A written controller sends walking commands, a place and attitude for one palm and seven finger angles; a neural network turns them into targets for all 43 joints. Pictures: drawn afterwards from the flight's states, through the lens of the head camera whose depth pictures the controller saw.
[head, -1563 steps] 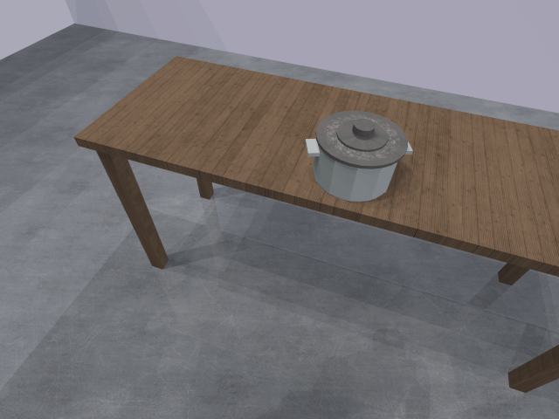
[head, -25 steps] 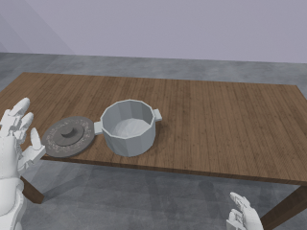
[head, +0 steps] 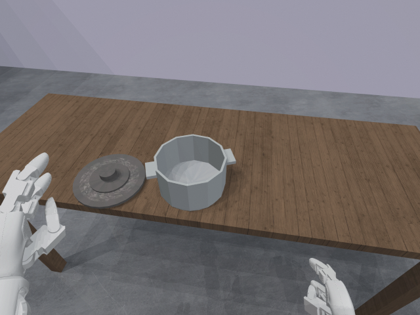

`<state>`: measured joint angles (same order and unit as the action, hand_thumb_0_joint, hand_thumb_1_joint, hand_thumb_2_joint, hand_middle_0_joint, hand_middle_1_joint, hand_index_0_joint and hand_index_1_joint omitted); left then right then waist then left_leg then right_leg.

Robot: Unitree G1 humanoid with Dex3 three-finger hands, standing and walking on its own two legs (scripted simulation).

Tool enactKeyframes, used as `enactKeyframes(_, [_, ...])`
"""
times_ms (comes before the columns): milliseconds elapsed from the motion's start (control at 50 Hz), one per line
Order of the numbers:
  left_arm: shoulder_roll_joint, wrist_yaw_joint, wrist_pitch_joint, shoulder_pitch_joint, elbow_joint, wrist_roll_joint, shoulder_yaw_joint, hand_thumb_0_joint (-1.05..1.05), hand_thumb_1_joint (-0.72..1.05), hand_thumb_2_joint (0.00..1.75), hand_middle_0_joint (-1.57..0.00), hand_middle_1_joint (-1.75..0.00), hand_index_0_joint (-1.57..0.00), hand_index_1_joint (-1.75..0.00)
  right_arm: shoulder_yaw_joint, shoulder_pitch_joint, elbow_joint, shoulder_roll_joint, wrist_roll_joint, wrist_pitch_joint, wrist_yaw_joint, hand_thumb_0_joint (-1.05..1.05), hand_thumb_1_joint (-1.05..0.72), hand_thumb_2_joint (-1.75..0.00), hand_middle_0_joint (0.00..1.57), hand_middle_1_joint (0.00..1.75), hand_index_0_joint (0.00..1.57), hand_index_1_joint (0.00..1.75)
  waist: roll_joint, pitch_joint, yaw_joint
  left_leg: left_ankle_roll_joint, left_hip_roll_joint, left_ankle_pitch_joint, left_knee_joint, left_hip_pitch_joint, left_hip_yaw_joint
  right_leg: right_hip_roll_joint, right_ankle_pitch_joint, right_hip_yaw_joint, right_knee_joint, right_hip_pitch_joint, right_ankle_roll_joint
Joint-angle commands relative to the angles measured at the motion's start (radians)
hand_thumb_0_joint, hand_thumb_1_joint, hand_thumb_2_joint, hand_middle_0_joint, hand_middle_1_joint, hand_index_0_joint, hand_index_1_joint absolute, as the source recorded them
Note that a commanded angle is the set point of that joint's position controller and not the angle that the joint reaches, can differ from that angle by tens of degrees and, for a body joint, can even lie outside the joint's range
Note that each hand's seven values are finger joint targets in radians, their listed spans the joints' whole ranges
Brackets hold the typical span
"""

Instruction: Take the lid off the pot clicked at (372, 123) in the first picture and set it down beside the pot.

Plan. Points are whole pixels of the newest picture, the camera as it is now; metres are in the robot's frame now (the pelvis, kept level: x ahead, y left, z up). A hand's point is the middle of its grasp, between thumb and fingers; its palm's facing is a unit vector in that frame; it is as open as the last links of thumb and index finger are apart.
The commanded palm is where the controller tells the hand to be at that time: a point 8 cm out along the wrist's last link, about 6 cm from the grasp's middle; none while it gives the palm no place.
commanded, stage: step back with the hand held close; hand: left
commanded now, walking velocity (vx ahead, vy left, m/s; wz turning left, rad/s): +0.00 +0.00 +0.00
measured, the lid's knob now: (107, 172) +0.47 +0.36 -0.06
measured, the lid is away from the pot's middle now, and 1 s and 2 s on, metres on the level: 0.24 0.24 0.24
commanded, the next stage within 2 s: stop stepping back and stand still in 1.48 s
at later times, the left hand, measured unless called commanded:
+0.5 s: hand (57, 233) +0.18 +0.25 +0.14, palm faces +0.17 -0.84 -0.52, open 7.5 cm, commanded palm +0.12 +0.30 +0.17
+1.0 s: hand (17, 271) +0.12 +0.26 +0.16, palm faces +0.30 -0.83 -0.46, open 7.5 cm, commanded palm +0.05 +0.31 +0.17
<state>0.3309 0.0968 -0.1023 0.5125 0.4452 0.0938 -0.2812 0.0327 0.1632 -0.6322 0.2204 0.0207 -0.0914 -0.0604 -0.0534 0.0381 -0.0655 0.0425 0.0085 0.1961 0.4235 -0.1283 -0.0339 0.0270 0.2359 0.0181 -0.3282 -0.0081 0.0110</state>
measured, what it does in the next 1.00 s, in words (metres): lifts its right foot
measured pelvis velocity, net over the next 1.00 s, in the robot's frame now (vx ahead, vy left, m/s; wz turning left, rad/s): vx -0.09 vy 0.03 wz -0.02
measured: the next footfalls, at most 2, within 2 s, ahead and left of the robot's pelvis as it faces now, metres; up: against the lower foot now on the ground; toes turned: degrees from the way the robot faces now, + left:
right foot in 1.12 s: -0.11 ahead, -0.12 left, +0.00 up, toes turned -6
left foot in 1.34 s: -0.05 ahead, +0.12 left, +0.00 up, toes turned -2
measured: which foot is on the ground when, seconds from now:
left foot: down 0.00-1.00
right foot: down 0.00-0.92, up 0.94-1.00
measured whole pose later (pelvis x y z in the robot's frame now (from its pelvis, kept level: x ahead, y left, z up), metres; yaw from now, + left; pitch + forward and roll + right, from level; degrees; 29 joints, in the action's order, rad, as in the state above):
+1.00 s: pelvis -0.09 +0.03 -0.02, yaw -1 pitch -1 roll -4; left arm 0.45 0.13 -0.23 0.61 0.69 0.04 -0.41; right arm -0.02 0.23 -0.53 0.21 0.02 -0.11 -0.06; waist 0.01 0.08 0.01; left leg 0.10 -0.01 0.16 0.63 -0.46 -0.06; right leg 0.01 0.43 0.05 -0.78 0.36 -0.01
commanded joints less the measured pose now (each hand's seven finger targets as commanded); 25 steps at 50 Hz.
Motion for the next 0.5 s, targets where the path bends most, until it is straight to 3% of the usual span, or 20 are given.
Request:
enactKeyframes(0, [0.164, 0.015, -0.074, -0.061, 0.284, -0.004, -0.093, 0.00, 0.90, 0.90, -0.20, -0.30, -0.20, -0.30, -0.041, -0.151, 0.175, 0.109, -0.007, -0.070, -0.007, 0.00, -0.90, -0.90, 0.20, 0.30, 0.20, 0.30, -0.049, -0.078, 0.007, -0.009, -0.049, -0.032, -0.072, 0.128, 0.062, -0.028, -0.060, -0.009, 0.075, 0.166, 0.029])
enactKeyframes(40, [0.168, 0.017, -0.073, -0.077, 0.296, -0.007, -0.093, 0.00, 0.90, 0.90, -0.20, -0.30, -0.20, -0.30, -0.040, -0.150, 0.171, 0.110, -0.008, -0.072, -0.006, 0.00, -0.90, -0.90, 0.20, 0.30, 0.20, 0.30, -0.044, -0.087, 0.011, -0.011, -0.050, -0.041, -0.073, 0.124, 0.065, -0.024, -0.067, -0.011, 0.070, 0.160, 0.029])
enactKeyframes(60, [0.361, 0.026, -0.125, -0.261, 0.398, -0.007, -0.294, 0.00, 0.90, 0.90, -0.20, -0.30, -0.20, -0.30, -0.038, -0.151, 0.213, 0.118, -0.001, -0.052, -0.008, 0.00, -0.90, -0.90, 0.20, 0.30, 0.20, 0.30, -0.010, 0.039, 0.022, 0.019, -0.063, 0.059, -0.045, 0.030, 0.074, -0.067, -0.097, -0.142, 0.112, 0.257, 0.021])
enactKeyframes(80, [0.280, 0.018, -0.137, -0.178, 0.283, -0.009, -0.244, 0.00, 0.90, 0.90, -0.20, -0.30, -0.20, -0.30, -0.035, -0.131, 0.169, 0.094, -0.014, -0.043, -0.007, 0.00, -0.90, -0.90, 0.20, 0.30, 0.20, 0.30, 0.080, 0.070, 0.034, 0.021, -0.056, 0.067, -0.009, -0.001, 0.085, -0.093, -0.099, -0.151, 0.123, 0.277, 0.023])
enactKeyframes(100, [0.241, 0.012, -0.131, -0.117, 0.236, -0.015, -0.207, 0.00, 0.90, 0.90, -0.20, -0.30, -0.20, -0.30, -0.043, -0.124, 0.166, 0.092, -0.013, -0.036, -0.002, 0.00, -0.90, -0.90, 0.20, 0.30, 0.20, 0.30, 0.121, 0.080, 0.040, 0.018, -0.058, 0.058, 0.018, 0.003, 0.080, -0.112, -0.099, -0.179, 0.131, 0.308, 0.022])
enactKeyframes(120, [0.236, 0.006, -0.134, -0.107, 0.240, -0.017, -0.207, 0.00, 0.90, 0.90, -0.20, -0.30, -0.20, -0.30, -0.049, -0.117, 0.177, 0.097, -0.011, -0.032, 0.004, 0.00, -0.90, -0.90, 0.20, 0.30, 0.20, 0.30, 0.121, 0.055, 0.043, 0.015, -0.061, 0.037, 0.026, 0.014, 0.077, -0.123, -0.125, -0.182, 0.116, 0.300, 0.025])
enactKeyframes(140, [0.188, -0.003, -0.136, -0.063, 0.203, -0.018, -0.169, 0.00, 0.90, 0.90, -0.20, -0.30, -0.20, -0.30, -0.052, -0.108, 0.176, 0.103, -0.013, -0.027, 0.006, 0.00, -0.90, -0.90, 0.20, 0.30, 0.20, 0.30, 0.108, 0.036, 0.048, 0.017, -0.066, 0.011, 0.038, 0.009, 0.072, -0.125, -0.160, -0.168, 0.094, 0.290, 0.019])
enactKeyframes(180, [0.156, -0.016, -0.136, 0.003, 0.210, -0.020, -0.141, 0.00, 0.90, 0.90, -0.20, -0.30, -0.20, -0.30, -0.065, -0.097, 0.203, 0.116, -0.005, -0.020, 0.011, 0.00, -0.90, -0.90, 0.20, 0.30, 0.20, 0.30, 0.032, -0.033, 0.048, 0.020, -0.089, -0.051, 0.027, 0.012, 0.066, -0.127, -0.231, -0.136, 0.030, 0.253, 0.005])
enactKeyframes(240, [0.166, -0.022, -0.145, 0.092, 0.273, -0.019, -0.157, 0.00, 0.90, 0.90, -0.20, -0.30, -0.20, -0.30, -0.072, -0.087, 0.234, 0.124, 0.000, -0.009, 0.015, 0.00, -0.90, -0.90, 0.20, 0.30, 0.20, 0.30, -0.011, -0.132, 0.042, 0.032, -0.121, -0.163, 0.001, 0.014, 0.081, -0.101, -0.268, -0.073, -0.066, 0.200, -0.014])
enactKeyframes(300, [0.219, -0.016, -0.154, 0.141, 0.394, -0.024, -0.211, 0.00, 0.90, 0.90, -0.20, -0.30, -0.20, -0.30, -0.083, -0.085, 0.269, 0.122, 0.004, 0.003, 0.019, 0.00, -0.90, -0.90, 0.20, 0.30, 0.20, 0.30, -0.013, -0.197, 0.036, 0.043, -0.156, -0.308, 0.004, 0.011, 0.116, -0.081, -0.261, -0.041, -0.146, 0.189, -0.023])
enactKeyframes(320, [0.279, -0.004, -0.158, 0.147, 0.428, -0.024, -0.263, 0.00, 0.90, 0.90, -0.20, -0.30, -0.20, -0.30, -0.086, -0.087, 0.275, 0.127, 0.004, 0.004, 0.020, 0.00, -0.90, -0.90, 0.20, 0.30, 0.20, 0.30, -0.031, -0.220, 0.033, 0.047, -0.170, -0.342, -0.003, 0.000, 0.136, -0.078, -0.231, -0.040, -0.175, 0.178, -0.023])
enactKeyframes(340, [0.243, -0.005, -0.160, 0.182, 0.445, -0.021, -0.241, 0.00, 0.90, 0.90, -0.20, -0.30, -0.20, -0.30, -0.081, -0.078, 0.278, 0.113, 0.002, 0.006, 0.020, 0.00, -0.90, -0.90, 0.20, 0.30, 0.20, 0.30, -0.042, -0.227, 0.033, 0.048, -0.177, -0.368, -0.010, -0.004, 0.144, -0.067, -0.167, -0.023, -0.199, 0.189, -0.026])
enactKeyframes(400, [0.259, 0.008, -0.158, 0.208, 0.498, -0.019, -0.259, 0.00, 0.90, 0.90, -0.20, -0.30, -0.20, -0.30, -0.089, -0.055, 0.276, 0.110, 0.000, -0.006, 0.018, 0.00, -0.90, -0.90, 0.20, 0.30, 0.20, 0.30, -0.147, -0.220, 0.037, 0.058, -0.229, -0.442, -0.030, 0.011, 0.167, -0.058, 0.069, -0.006, -0.259, 0.251, -0.032])
enactKeyframes(420, [0.275, 0.015, -0.155, 0.208, 0.505, -0.017, -0.276, 0.00, 0.90, 0.90, -0.20, -0.30, -0.20, -0.30, -0.092, -0.050, 0.273, 0.113, -0.003, -0.012, 0.017, 0.00, -0.90, -0.90, 0.20, 0.30, 0.20, 0.30, -0.154, -0.219, 0.039, 0.060, -0.242, -0.447, -0.038, 0.008, 0.181, -0.057, 0.114, -0.006, -0.272, 0.256, -0.032])
enactKeyframes(440, [0.251, 0.015, -0.152, 0.205, 0.495, -0.017, -0.258, 0.00, 0.90, 0.90, -0.20, -0.30, -0.20, -0.30, -0.087, -0.040, 0.265, 0.110, -0.009, -0.018, 0.018, 0.00, -0.90, -0.90, 0.20, 0.30, 0.20, 0.30, -0.168, -0.194, 0.042, 0.060, -0.248, -0.394, -0.053, -0.033, 0.183, -0.059, 0.152, 0.000, -0.295, 0.253, -0.030])
enactKeyframes(480, [0.244, 0.023, -0.149, 0.184, 0.465, -0.019, -0.259, 0.00, 0.90, 0.90, -0.20, -0.30, -0.20, -0.30, -0.091, -0.025, 0.254, 0.113, -0.006, -0.032, 0.015, 0.00, -0.90, -0.90, 0.20, 0.30, 0.20, 0.30, -0.133, -0.162, 0.047, 0.060, -0.255, -0.340, -0.037, -0.067, 0.175, -0.069, 0.135, 0.003, -0.268, 0.244, -0.028])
